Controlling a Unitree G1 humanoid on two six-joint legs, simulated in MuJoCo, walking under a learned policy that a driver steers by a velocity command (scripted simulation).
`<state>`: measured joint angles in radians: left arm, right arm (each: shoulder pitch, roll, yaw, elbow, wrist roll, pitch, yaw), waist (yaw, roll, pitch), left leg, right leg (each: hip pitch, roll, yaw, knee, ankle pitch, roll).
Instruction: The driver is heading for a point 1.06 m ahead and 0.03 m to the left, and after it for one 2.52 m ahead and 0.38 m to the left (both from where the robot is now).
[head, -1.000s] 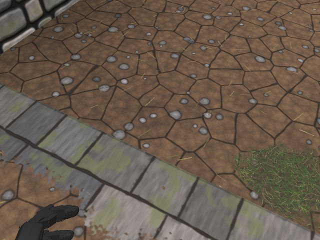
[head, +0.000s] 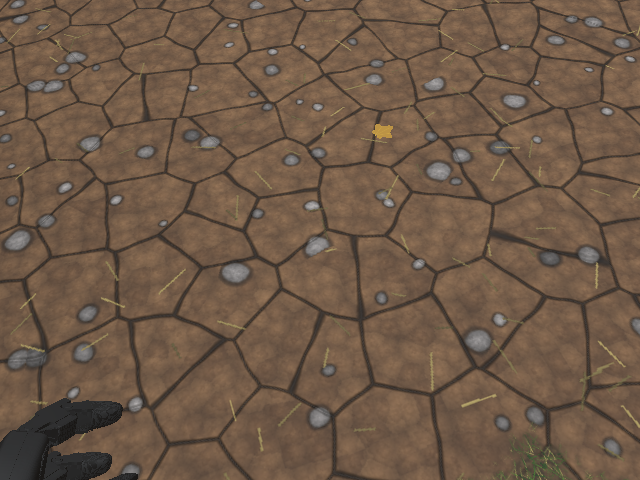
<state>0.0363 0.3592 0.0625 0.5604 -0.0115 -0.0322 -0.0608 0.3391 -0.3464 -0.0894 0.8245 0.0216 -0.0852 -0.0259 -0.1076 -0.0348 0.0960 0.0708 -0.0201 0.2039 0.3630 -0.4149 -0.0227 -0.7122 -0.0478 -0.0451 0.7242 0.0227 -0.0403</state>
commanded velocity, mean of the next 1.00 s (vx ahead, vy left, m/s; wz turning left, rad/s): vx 0.13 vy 0.00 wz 0.03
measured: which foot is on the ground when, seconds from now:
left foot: down 0.00-0.04, up 0.06-0.46, down 0.48-0.84, up 0.86-1.00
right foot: up 0.00-0.04, down 0.06-0.52, up 0.54-0.82, down 0.84-1.00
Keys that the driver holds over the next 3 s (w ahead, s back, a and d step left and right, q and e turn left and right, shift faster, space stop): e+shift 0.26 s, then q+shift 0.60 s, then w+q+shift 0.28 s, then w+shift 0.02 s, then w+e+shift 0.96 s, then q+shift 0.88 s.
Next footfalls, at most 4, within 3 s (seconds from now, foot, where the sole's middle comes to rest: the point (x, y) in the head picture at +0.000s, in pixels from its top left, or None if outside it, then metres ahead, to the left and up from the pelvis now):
0.06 right None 0.26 -0.06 -0.76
0.48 left None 0.34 0.15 -0.76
0.84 right None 0.26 -0.07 -0.76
1.40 left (140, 449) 0.53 0.37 -0.76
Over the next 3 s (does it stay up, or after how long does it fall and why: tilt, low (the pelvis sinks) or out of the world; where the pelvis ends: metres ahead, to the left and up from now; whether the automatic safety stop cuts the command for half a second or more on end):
stays up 1.37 0.17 0.02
